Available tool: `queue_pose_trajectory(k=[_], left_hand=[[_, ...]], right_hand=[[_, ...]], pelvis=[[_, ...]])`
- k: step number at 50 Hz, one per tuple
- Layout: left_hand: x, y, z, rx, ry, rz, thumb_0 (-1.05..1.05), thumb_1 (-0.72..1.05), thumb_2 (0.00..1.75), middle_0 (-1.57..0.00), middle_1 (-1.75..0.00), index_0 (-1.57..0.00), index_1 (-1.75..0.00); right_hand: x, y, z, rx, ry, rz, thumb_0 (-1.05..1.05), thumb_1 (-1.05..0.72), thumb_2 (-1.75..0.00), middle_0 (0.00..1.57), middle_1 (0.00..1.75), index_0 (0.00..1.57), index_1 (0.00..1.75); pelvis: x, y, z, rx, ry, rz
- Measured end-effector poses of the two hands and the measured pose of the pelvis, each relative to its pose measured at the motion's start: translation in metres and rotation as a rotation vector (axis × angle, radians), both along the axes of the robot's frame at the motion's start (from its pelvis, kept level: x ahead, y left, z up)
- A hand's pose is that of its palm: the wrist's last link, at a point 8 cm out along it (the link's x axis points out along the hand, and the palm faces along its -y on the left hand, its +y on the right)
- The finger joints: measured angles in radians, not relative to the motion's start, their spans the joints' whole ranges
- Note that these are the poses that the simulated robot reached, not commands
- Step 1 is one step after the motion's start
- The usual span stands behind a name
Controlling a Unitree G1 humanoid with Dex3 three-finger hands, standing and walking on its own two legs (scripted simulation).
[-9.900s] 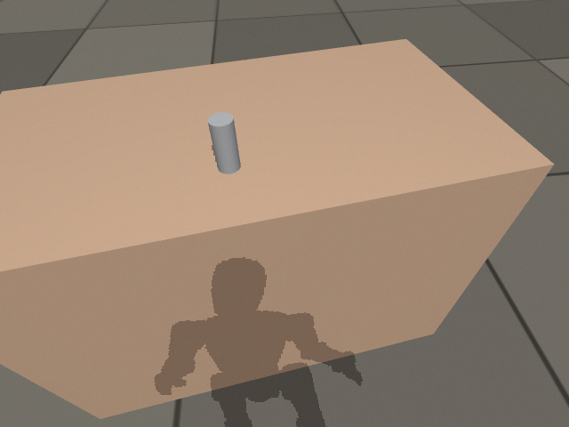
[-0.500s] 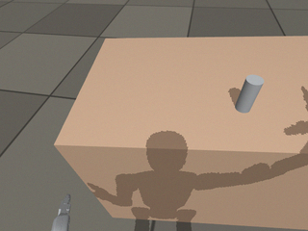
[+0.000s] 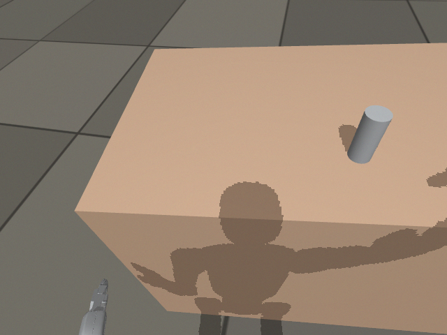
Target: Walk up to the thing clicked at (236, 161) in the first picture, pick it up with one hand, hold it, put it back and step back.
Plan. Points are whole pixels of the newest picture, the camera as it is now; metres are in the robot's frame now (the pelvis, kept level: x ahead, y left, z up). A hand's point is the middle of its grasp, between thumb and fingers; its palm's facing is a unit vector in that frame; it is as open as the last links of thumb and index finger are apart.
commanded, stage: go down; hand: right
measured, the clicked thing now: (368, 136) +0.48 -0.24 +0.09
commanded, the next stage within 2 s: approach in 1.08 s
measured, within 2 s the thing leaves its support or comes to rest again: neither
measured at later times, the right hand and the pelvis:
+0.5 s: hand out of the picture +0.37 -0.42 +0.21, palm faces +0.26 +0.96 +0.02, open 17.7 cm; pelvis -0.01 +0.00 +0.00, yaw +0 degrees
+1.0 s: hand out of the picture +0.36 -0.42 +0.21, palm faces +0.27 +0.96 +0.02, open 17.5 cm; pelvis -0.01 +0.00 +0.00, yaw +0 degrees
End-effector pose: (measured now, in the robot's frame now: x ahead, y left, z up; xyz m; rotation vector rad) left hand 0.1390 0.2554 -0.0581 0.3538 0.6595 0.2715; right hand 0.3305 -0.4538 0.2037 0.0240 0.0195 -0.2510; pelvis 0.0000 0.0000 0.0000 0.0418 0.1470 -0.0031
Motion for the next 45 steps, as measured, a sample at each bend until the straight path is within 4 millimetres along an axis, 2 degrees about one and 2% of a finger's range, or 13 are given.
queue_pose_trajectory(k=[19, 33, 45], left_hand=[[-0.01, 0.002, 0.003, 0.019, 0.005, -0.002, -0.01, -0.53, 0.05, -0.05, -0.04, -0.05, -0.05], [-0.008, -0.004, 0.002, 0.022, 0.006, -0.006, -0.01, -0.53, 0.05, -0.05, -0.05, -0.06, -0.05], [-0.007, -0.007, 0.003, 0.001, -0.011, -0.004, -0.01, -0.53, 0.05, -0.05, -0.05, -0.05, -0.05]], right_hand=[[0.006, -0.009, 0.008, 0.0, 0.001, -0.017, -0.01, 0.58, -0.07, 0.03, 0.06, 0.04, 0.06], [0.01, -0.015, 0.004, 0.002, -0.003, -0.021, -0.01, 0.59, -0.06, 0.03, 0.06, 0.04, 0.06], [0.003, -0.015, 0.012, -0.003, 0.01, -0.024, -0.01, 0.56, -0.06, 0.04, 0.06, 0.05, 0.06]], pelvis=[[-0.007, -0.001, -0.003, 0.006, 0.018, 0.0], [-0.004, -0.005, -0.004, 0.011, 0.03, 0.001], [-0.004, -0.005, -0.004, 0.011, 0.021, 0.002]])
